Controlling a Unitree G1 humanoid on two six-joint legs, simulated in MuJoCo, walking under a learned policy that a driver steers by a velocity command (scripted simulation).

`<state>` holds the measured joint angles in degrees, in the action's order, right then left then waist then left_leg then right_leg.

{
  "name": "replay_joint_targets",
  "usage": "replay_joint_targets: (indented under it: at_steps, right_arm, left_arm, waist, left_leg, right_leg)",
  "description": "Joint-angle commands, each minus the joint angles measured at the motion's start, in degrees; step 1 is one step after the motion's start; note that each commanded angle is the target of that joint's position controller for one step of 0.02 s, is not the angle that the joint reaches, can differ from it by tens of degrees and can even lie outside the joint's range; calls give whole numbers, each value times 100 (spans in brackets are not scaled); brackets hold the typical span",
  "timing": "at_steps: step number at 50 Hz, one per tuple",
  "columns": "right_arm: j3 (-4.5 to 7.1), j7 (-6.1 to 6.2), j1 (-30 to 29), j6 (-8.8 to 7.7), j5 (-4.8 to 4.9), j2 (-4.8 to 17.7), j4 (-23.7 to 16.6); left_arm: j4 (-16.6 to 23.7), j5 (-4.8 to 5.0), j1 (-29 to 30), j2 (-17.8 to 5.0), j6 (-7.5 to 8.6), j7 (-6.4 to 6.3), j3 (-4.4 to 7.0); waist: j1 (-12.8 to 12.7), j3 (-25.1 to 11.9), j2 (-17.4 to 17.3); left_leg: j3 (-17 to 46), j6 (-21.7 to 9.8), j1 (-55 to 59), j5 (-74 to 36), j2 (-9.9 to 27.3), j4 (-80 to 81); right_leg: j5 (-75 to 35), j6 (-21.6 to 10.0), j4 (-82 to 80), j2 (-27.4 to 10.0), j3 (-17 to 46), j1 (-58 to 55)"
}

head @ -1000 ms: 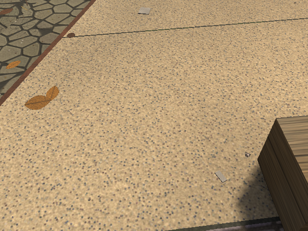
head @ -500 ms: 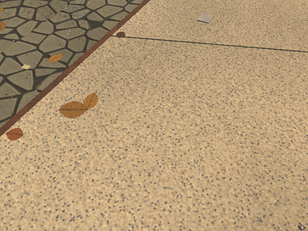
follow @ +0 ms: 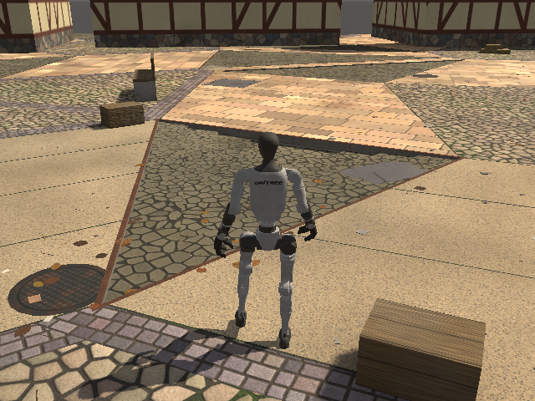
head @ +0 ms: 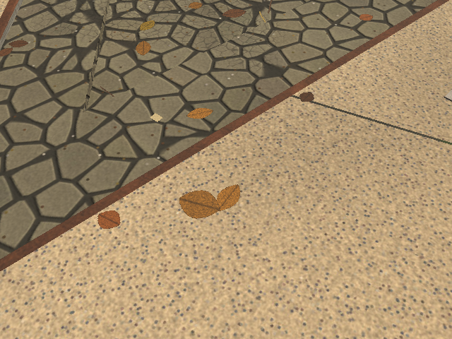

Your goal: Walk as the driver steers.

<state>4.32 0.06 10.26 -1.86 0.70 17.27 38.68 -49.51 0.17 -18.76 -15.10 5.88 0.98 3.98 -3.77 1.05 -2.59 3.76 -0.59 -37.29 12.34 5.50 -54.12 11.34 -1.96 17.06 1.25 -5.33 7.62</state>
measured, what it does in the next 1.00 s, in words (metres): walks ahead, turning right: left foot, then right foot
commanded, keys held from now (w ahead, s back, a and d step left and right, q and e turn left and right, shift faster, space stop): w+e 1.00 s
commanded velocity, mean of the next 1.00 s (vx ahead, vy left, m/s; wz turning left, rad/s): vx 0.50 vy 0.00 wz -0.43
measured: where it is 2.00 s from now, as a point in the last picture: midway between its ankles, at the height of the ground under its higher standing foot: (400, 209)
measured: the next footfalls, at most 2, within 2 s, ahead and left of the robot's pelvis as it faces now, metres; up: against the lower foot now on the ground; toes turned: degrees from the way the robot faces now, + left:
left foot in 0.20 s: +0.27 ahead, +0.15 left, +0.00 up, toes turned -4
right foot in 0.70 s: +0.48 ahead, -0.17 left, +0.00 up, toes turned -24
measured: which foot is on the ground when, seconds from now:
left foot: up 0.00-0.18, down 0.20-0.72, up 0.74-1.00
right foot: down 0.00-0.20, up 0.22-0.68, down 0.70-1.00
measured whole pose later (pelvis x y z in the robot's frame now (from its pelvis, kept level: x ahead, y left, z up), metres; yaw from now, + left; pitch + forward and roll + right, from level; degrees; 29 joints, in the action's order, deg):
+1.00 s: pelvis +0.49 -0.10 +0.00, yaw -31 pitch +2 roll +1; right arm 3.7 0.2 4.3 -5.2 -0.7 17.3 40.5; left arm -41.4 0.8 -19.0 -15.7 2.6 0.1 3.9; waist -3.2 2.0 -1.7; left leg 5.1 3.3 -38.5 4.6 5.4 -45.5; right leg 11.4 -5.2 20.5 5.7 5.5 10.6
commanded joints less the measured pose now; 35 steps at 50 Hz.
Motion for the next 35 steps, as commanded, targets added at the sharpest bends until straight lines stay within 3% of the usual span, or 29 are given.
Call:
replay_joint_targets:
  at_steps: [1, 4, 6, 8, 9, 10, 11, 12, 13, 15, 16, 19, 23, 26, 29, 31, 33, 34, 35]
  right_arm:
    - [-74, -75, -375, -187, -24, 20, -432]
    - [-87, -154, -924, -279, 41, 75, -564]
    - [-45, -198, -1049, -325, 68, 210, -634]
    - [54, -193, -621, -368, 67, 412, -527]
    - [178, -144, -13, -371, 17, 635, -331]
    - [305, -71, 905, -368, -97, 975, -182]
    - [408, -3, 1390, -292, -227, 1490, -141]
    - [328, -28, 1528, -280, -195, 1206, -90]
    - [211, -43, 1247, -292, -108, 833, -59]
    - [77, -80, 583, -323, -88, 409, -28]
    - [42, -95, 340, -363, -114, 264, -9]
    - [111, -67, 110, -474, -136, 331, 118]
    - [197, 26, 216, -480, -149, 536, 314]
    - [253, 68, 385, -432, -102, 723, 419]
    - [315, 73, 604, -347, -6, 880, 554]
    - [356, 73, 669, -267, 55, 987, 623]
    - [399, 91, 606, -181, 104, 1173, 619]
    - [388, 100, 514, -125, 136, 1178, 604]
    - [310, 124, 635, -131, 76, 1002, 572]
  left_arm:
    - [403, 102, 410, -953, 31, -10, 180]
    - [255, 152, -50, -1123, -57, -20, 212]
    - [187, 188, -176, -1174, -118, -38, 223]
    - [154, 204, -98, -1212, -177, -69, 223]
    - [149, 183, -121, -1083, -180, -77, 174]
    - [256, 92, -50, -759, -154, -72, 48]
    - [446, 18, -481, -142, -76, -88, -128]
    - [436, 181, -551, -494, -10, -91, -62]
    - [496, 280, -246, -872, -20, -89, 55]
    - [563, 176, 179, -823, -96, -107, 83]
    - [559, 146, 157, -766, -174, -103, 110]
    - [652, 154, 199, -456, -363, -73, 68]
    - [862, 111, 665, -342, -403, 5, 26]
    - [1070, 97, 1278, -274, -379, 124, -33]
    - [1307, 106, 1724, -350, -397, 209, -32]
    - [1439, 97, 1843, -448, -409, 253, 2]
    - [1449, 88, 1456, -656, -434, 255, 123]
    - [1267, 110, 686, -867, -442, 231, 265]
    - [989, 126, -300, -1290, -482, 141, 486]
  waist:
    - [167, 71, 620]
    - [-46, 110, 668]
    - [5, 95, 791]
    - [377, -87, 874]
    - [671, -456, 797]
    - [1106, -1174, 504]
    - [992, -1900, -949]
    - [1064, -2191, -1223]
    - [1018, -1386, -849]
    - [729, -577, -482]
    - [545, -352, -541]
    - [309, -93, -313]
    - [367, 70, -88]
    - [591, 238, -6]
    - [723, 391, 4]
    - [694, 396, -40]
    - [388, 13, -213]
    - [-75, -398, -152]
    - [-491, -935, 77]
  left_leg:
    - [-187, 54, 168, -838, 20, 1192]
    - [-325, 128, 528, -1050, -219, 1935]
    - [-273, 49, 767, -863, -306, 2281]
    - [-330, -113, 1606, -814, -417, 2724]
    - [-383, -255, 2620, -803, -487, 2837]
    - [252, -562, 4091, -873, 229, 2642]
    - [2390, -1212, 5876, -431, 1731, 2868]
    - [3622, -1569, 5751, 462, 1995, 3428]
    - [2861, -1393, 5221, 672, 1772, 3535]
    - [1627, -1132, 3962, 245, 1285, 3891]
    - [1207, -1066, 3469, -145, 1140, 4105]
    - [415, -1109, 2910, -993, 1121, 4535]
    - [-499, -1021, 3011, -1389, 1001, 4672]
    - [-997, -889, 3106, -1372, 970, 4687]
    - [-1209, -778, 3589, -1389, 1124, 4549]
    - [-1338, -681, 3952, -1991, 1216, 4213]
    - [-1541, -544, 4110, -3983, 1170, 3271]
    - [-1739, -401, 3919, -4632, 990, 2203]
    - [-1833, -154, 2993, -4017, 751, 742]
  right_leg:
    - [-1335, -992, -853, -1274, 1000, 101]
    - [-1305, -940, -658, -1357, 1091, -65]
    - [-1193, -852, -444, -1512, 1318, -253]
    - [-1407, -668, 15, -1519, 1360, -221]
    - [-1920, -512, 723, -1257, 1170, -5]
    - [-1267, -266, 2135, -922, 887, 786]
    - [1321, 150, 4217, -159, 427, 2810]
    - [2313, 165, 5266, -149, 1073, 3495]
    - [1937, 140, 5640, -430, 1166, 3910]
    - [1111, 130, 5359, -771, 1017, 3705]
    - [843, 144, 5143, -900, 1087, 3422]
    - [372, 242, 4841, -974, 1093, 3166]
    - [-699, 293, 3735, -940, 1032, 3275]
    - [-1271, 199, 2801, -834, 707, 3051]
    - [-1026, 26, 2293, -775, 520, 3092]
    - [-551, -147, 2101, -643, 327, 3022]
    - [36, -388, 2046, -225, -51, 2222]
    - [-111, -565, 1738, 93, -227, 1184]
    - [-379, -789, 1617, 193, 51, -477]
Velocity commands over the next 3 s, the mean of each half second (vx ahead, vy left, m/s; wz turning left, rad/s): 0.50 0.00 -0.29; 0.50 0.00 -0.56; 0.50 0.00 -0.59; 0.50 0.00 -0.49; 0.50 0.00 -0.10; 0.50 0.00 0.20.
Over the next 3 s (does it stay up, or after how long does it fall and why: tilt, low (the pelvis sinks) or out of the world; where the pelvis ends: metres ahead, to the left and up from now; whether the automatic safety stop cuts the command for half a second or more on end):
stays up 1.13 -0.98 0.00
